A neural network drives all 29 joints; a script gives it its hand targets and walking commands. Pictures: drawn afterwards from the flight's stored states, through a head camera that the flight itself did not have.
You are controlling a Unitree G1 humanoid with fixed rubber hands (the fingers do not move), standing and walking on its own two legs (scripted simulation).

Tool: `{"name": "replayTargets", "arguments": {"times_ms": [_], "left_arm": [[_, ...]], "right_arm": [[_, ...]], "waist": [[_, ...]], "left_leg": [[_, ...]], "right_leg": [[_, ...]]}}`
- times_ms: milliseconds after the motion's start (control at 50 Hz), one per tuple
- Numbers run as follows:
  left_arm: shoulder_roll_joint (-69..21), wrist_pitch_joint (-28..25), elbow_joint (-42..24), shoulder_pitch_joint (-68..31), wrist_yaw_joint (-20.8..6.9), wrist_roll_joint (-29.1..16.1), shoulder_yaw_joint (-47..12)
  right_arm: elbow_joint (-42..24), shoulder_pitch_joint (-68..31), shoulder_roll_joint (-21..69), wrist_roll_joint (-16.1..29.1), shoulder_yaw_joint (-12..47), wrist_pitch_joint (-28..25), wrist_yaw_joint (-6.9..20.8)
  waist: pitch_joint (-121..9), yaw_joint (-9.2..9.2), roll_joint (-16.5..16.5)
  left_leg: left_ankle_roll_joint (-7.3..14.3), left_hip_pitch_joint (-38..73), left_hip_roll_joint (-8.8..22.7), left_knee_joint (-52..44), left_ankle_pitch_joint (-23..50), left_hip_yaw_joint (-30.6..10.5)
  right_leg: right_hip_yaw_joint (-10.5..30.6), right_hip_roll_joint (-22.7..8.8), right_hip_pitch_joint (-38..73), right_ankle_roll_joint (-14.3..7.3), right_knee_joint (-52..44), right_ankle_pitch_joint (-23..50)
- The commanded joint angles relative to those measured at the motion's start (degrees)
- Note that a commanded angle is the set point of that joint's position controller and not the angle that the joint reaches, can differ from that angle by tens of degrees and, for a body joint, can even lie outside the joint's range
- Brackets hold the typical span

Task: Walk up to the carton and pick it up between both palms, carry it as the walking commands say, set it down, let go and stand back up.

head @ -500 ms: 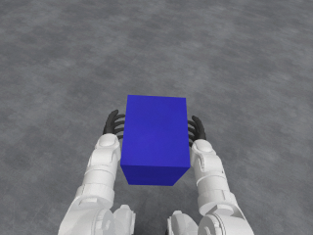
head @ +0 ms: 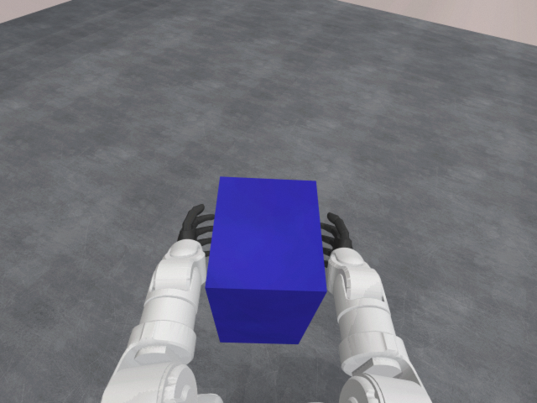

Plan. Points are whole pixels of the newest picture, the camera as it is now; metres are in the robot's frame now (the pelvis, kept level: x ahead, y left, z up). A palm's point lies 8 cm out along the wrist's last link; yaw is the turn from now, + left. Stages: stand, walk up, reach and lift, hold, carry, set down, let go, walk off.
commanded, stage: reach and lift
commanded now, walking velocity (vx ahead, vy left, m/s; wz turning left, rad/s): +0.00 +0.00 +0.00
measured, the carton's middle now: (263, 269) +0.34 +0.01 -0.04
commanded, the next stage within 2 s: hold in 1.56 s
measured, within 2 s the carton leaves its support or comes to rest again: neither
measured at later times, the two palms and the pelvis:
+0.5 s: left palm (179, 268) +0.29 +0.14 +0.04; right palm (342, 275) +0.28 -0.11 +0.05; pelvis -0.02 +0.01 +0.01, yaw +0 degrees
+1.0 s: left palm (185, 243) +0.32 +0.13 +0.06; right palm (348, 251) +0.31 -0.11 +0.07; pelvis +0.00 +0.00 +0.01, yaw +0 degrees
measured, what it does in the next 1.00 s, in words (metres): stands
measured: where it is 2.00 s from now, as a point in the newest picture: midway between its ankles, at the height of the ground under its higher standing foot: outside the picture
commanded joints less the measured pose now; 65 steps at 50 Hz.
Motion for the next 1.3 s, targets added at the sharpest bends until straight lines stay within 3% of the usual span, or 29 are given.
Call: {"name": "replayTargets", "arguments": {"times_ms": [0,20,60,200,220,280,320,360,400,460,480,500,520,580,620,660,780,840,920,940,980,1040,1120,1160,1180,1220,1240,1260,1280], "left_arm": [[-64.8,3.3,-6.0,-30.7,-18.2,-12.6,-37.9],[-64.9,3.5,-7.8,-31.8,-18.4,-13.6,-39.0],[-65.9,4.7,-9.4,-34.6,-18.4,-14.5,-40.5],[-66.2,8.0,-11.3,-41.2,-17.7,-16.3,-40.7],[-64.9,8.6,-7.3,-39.6,-17.6,-14.3,-37.8],[-64.2,8.8,-5.8,-45.6,-17.8,-14.2,-34.9],[-64.1,9.0,-1.7,-47.0,-17.6,-12.8,-30.5],[-64.4,8.5,-1.0,-47.9,-17.3,-12.7,-30.1],[-64.8,7.8,-1.6,-50.8,-17.0,-12.9,-29.1],[-66.1,6.1,-4.0,-55.0,-16.3,-14.6,-30.7],[-66.7,5.7,-6.6,-56.7,-15.8,-15.9,-32.6],[-67.1,5.5,-7.1,-57.3,-15.9,-15.9,-34.2],[-68.4,5.2,-9.3,-57.8,-15.6,-17.6,-36.2],[-67.7,4.6,-13.1,-57.4,-15.0,-18.5,-39.2],[-67.7,6.0,-9.3,-51.0,-14.9,-16.8,-38.6],[-67.8,6.5,-10.6,-48.3,-14.9,-16.8,-40.0],[-65.1,9.2,-6.8,-34.4,-15.0,-12.9,-35.6],[-63.6,9.5,-8.4,-33.2,-15.7,-12.5,-34.8],[-64.4,9.5,-9.8,-32.1,-15.9,-12.6,-35.1],[-63.6,9.6,-9.5,-30.9,-16.1,-12.5,-34.9],[-64.5,9.4,-12.5,-31.3,-16.3,-13.5,-36.9],[-63.5,9.1,-14.5,-32.8,-16.8,-14.4,-38.0],[-63.1,9.4,-15.4,-32.8,-17.2,-14.5,-39.1],[-62.2,9.4,-13.6,-32.6,-17.4,-13.4,-37.5],[-61.6,9.3,-16.0,-35.1,-17.5,-14.2,-38.7],[-62.0,9.6,-12.9,-34.7,-17.8,-13.3,-37.5],[-61.9,9.4,-12.7,-35.1,-17.9,-13.6,-37.1],[-62.2,9.1,-13.4,-34.6,-17.9,-13.5,-37.7],[-62.3,9.1,-11.7,-35.1,-18.2,-13.5,-36.9]], "right_arm": [[-6.5,-31.2,64.6,14.4,35.8,0.3,14.5],[-6.2,-30.6,64.3,13.7,35.0,0.7,14.6],[-8.1,-31.7,62.8,13.5,34.8,1.6,14.7],[-8.4,-37.6,62.6,13.9,33.2,5.0,15.1],[-6.0,-37.3,60.8,12.6,30.8,5.5,15.1],[-1.7,-40.0,59.6,10.9,27.0,6.2,15.2],[0.1,-45.0,58.5,10.4,25.1,6.1,15.4],[0.9,-46.1,58.7,11.0,25.5,5.1,15.5],[1.8,-49.2,60.0,11.5,25.7,4.6,16.1],[-3.2,-56.8,60.8,14.9,29.0,2.6,16.0],[-3.3,-56.4,60.9,15.0,29.9,2.4,15.8],[-3.5,-55.7,61.0,15.4,30.6,2.1,15.7],[-7.3,-58.0,61.6,16.5,33.4,1.5,15.5],[-8.7,-55.7,62.1,17.4,35.6,1.6,15.3],[-9.3,-51.2,60.2,16.6,35.0,2.1,14.9],[-9.8,-47.8,59.6,16.2,35.2,2.8,14.7],[-7.8,-35.3,57.8,13.8,34.2,6.0,15.1],[-7.3,-33.8,58.4,13.2,33.6,6.5,15.4],[-9.6,-34.4,58.9,14.3,34.9,6.5,15.9],[-9.7,-34.0,59.0,14.4,35.1,6.5,15.9],[-11.4,-32.8,59.7,15.1,36.3,6.5,15.8],[-11.1,-32.5,60.7,15.2,37.4,6.5,15.9],[-9.6,-30.6,61.0,14.8,35.9,6.5,15.8],[-10.2,-33.1,61.8,15.2,35.9,6.2,15.8],[-7.3,-30.5,62.6,14.4,34.7,6.6,15.8],[-6.4,-31.2,62.3,13.6,33.4,6.4,15.9],[-6.3,-32.8,63.0,14.1,33.7,6.1,15.9],[-6.3,-32.0,63.4,14.5,34.3,6.2,16.1],[-6.8,-33.5,63.0,13.9,34.0,5.9,16.1]], "waist": [[-30.7,-1.15,2.9],[-30.9,-2.42,1.6],[-31.4,-3.58,3.5],[-27.6,-3.28,4.1],[-22.0,-3.48,4.5],[-16.1,-4.32,3.8],[-13.4,-3.22,2.4],[-13.5,-2.65,3.6],[-13.6,-1.40,1.5],[-19.9,-0.27,2.3],[-22.2,-0.93,1.1],[-23.4,-1.04,2.9],[-27.1,-0.64,2.4],[-32.1,-0.88,3.2],[-31.5,-1.24,4.6],[-30.4,-1.48,5.5],[-23.1,-0.49,3.4],[-22.9,0.04,1.4],[-24.0,0.93,2.2],[-24.3,1.11,0.3],[-25.7,0.81,1.8],[-28.0,0.84,-0.4],[-27.1,0.11,1.3],[-25.7,1.41,1.0],[-24.6,0.32,0.9],[-22.5,0.07,1.8],[-22.7,0.47,-0.4],[-23.5,0.81,1.4],[-23.8,0.66,-0.7]], "left_leg": [[0.4,20.7,-5.9,-8.9,20.4,-0.9],[0.3,21.5,-5.6,-9.9,20.7,-1.6],[-0.1,22.8,-5.2,-10.6,19.4,-1.7],[-0.3,20.8,-4.8,-12.8,11.2,-1.3],[0.0,17.6,-4.8,-13.0,7.6,-1.2],[0.0,14.5,-4.3,-13.6,-1.5,-1.3],[-0.1,15.4,-5.1,-12.5,-4.9,-0.7],[-0.4,17.4,-5.4,-12.0,-3.8,-0.4],[-0.3,19.0,-5.9,-10.7,-5.1,-0.2],[-0.3,21.9,-5.5,-9.0,-2.9,-0.4],[-0.3,22.0,-5.0,-9.2,-2.0,-1.1],[-0.7,23.0,-5.2,-9.3,-1.2,-1.1],[-0.6,24.2,-4.5,-9.5,1.2,-1.7],[-0.5,23.1,-4.2,-9.9,5.2,-1.8],[-0.5,23.2,-4.0,-10.5,7.9,-2.1],[-0.8,22.4,-4.0,-11.0,10.7,-2.2],[-0.4,22.2,-4.3,-13.8,14.6,-1.3],[-0.3,23.0,-4.6,-14.2,16.6,-1.1],[-0.3,24.2,-4.6,-14.4,17.9,-1.1],[0.0,24.9,-4.8,-14.2,19.1,-1.0],[-0.2,25.7,-5.1,-14.1,21.2,-1.1],[-0.1,26.4,-5.2,-14.1,21.3,-1.0],[-0.3,25.7,-5.2,-14.3,20.3,-1.1],[0.2,24.1,-5.3,-14.2,16.0,-0.9],[0.1,24.3,-5.2,-14.3,15.5,-0.8],[0.2,22.8,-5.3,-14.6,11.9,-0.5],[0.5,23.2,-5.5,-14.0,10.9,-0.5],[0.5,23.0,-5.1,-14.4,11.3,-0.5],[0.5,23.2,-5.2,-14.1,11.5,-0.5]], "right_leg": [[1.8,2.6,12.0,1.1,-12.2,26.4],[1.1,3.0,12.1,0.9,-12.6,25.5],[0.8,2.9,12.7,0.4,-13.3,23.0],[0.8,2.7,13.2,-0.4,-15.2,12.9],[0.9,2.2,11.3,-0.4,-15.3,9.6],[1.3,1.8,8.4,-1.1,-16.2,-0.5],[2.3,1.0,4.7,-1.8,-17.1,-7.8],[2.4,0.6,3.3,-2.2,-17.3,-8.5],[3.0,0.4,1.3,-2.3,-17.2,-11.9],[3.7,0.2,0.6,-2.3,-15.8,-10.2],[3.1,0.8,1.5,-2.0,-14.9,-8.0],[3.0,0.8,1.7,-2.1,-14.9,-6.2],[2.6,1.2,3.1,-1.9,-14.0,-2.5],[2.2,1.8,7.7,-1.2,-12.9,3.7],[2.2,1.9,8.6,-1.0,-13.0,6.5],[2.1,2.0,10.5,-1.1,-13.3,9.9],[1.9,1.5,12.5,-0.3,-15.4,14.8],[1.9,1.4,13.1,0.2,-16.2,17.2],[2.2,1.4,13.8,0.0,-16.3,18.6],[2.5,1.2,14.0,0.4,-16.5,20.7],[2.5,1.4,14.6,0.4,-16.2,23.1],[2.5,1.5,15.1,0.7,-16.5,23.7],[2.5,1.5,14.4,0.5,-16.7,22.0],[3.1,0.8,13.7,0.7,-17.3,17.9],[2.8,1.1,13.0,0.5,-17.4,16.8],[2.9,0.8,12.2,0.3,-18.0,12.7],[3.3,0.3,11.3,0.2,-18.4,10.5],[2.9,0.6,11.9,0.1,-18.0,11.1],[3.0,0.6,11.7,0.2,-18.3,11.2]]}}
